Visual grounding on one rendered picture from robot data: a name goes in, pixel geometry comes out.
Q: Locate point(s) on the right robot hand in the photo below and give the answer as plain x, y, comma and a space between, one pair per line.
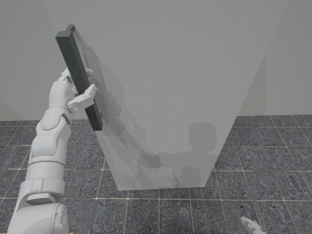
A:
251, 226

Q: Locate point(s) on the handle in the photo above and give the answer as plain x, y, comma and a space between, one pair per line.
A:
74, 63

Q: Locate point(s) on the fridge door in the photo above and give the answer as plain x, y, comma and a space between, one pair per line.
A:
171, 75

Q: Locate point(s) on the left robot hand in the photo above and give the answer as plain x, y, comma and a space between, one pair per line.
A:
62, 96

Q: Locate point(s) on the robot left upper arm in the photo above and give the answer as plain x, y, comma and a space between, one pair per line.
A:
41, 219

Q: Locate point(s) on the left robot forearm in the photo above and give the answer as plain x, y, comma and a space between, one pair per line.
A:
45, 169

